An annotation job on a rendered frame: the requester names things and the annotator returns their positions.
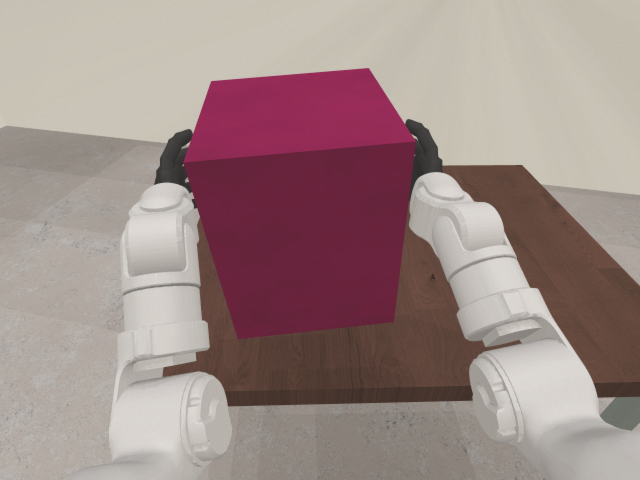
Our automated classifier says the robot left upper arm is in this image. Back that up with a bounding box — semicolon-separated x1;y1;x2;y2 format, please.
63;371;232;480

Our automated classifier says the right robot forearm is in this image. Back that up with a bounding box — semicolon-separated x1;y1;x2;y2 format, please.
409;172;599;413

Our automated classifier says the left robot forearm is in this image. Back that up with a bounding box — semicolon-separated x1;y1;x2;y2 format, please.
109;183;210;455

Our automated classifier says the robot right hand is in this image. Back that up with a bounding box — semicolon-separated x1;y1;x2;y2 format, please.
405;119;443;201

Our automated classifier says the robot left hand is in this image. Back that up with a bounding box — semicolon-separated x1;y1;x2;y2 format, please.
154;129;197;209

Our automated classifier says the robot right upper arm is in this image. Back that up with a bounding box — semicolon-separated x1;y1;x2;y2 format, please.
469;338;640;480

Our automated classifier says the carton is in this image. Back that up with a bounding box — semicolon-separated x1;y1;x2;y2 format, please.
183;68;416;339

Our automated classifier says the table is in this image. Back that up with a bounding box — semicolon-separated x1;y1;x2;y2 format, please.
162;165;640;480

